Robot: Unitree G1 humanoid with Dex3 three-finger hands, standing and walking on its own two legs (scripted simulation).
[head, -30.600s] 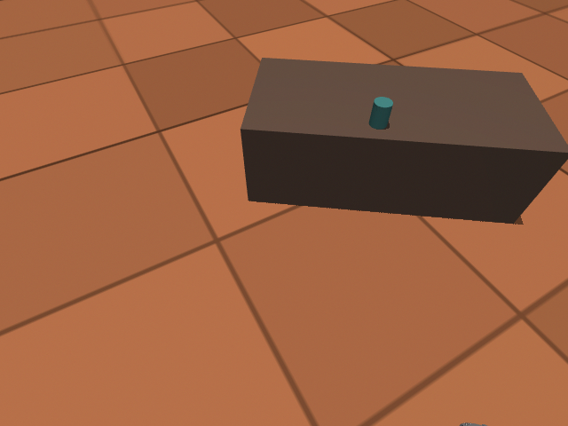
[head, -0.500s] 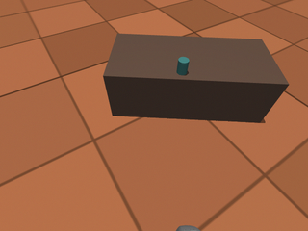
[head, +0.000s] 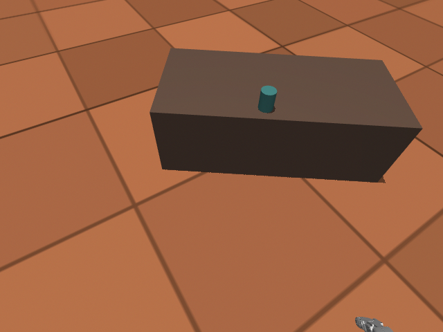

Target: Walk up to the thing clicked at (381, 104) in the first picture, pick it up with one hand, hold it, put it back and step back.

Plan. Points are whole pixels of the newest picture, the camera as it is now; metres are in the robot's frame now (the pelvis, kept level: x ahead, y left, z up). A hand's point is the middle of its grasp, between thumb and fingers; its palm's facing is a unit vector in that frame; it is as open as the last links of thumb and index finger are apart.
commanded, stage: step back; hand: right
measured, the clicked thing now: (267, 99) +1.06 -0.21 -0.30
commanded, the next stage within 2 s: stand in 0.22 s
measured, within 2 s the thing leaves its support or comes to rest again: neither
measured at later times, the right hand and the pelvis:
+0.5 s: hand out of the picture +0.10 -0.25 -0.14, palm faces +0.02 +0.95 -0.33, open 7.4 cm; pelvis +0.01 +0.00 +0.02, yaw -1 degrees
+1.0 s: hand out of the picture +0.07 -0.26 -0.14, palm faces +0.00 +0.94 -0.33, open 7.4 cm; pelvis +0.00 -0.01 +0.02, yaw +0 degrees
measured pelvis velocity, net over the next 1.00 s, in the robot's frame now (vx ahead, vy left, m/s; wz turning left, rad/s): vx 0.00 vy -0.01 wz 0.00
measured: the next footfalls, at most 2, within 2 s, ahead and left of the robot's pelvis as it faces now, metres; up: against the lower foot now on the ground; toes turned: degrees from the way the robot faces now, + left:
none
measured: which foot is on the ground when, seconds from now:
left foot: down 0.00-1.00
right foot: down 0.00-1.00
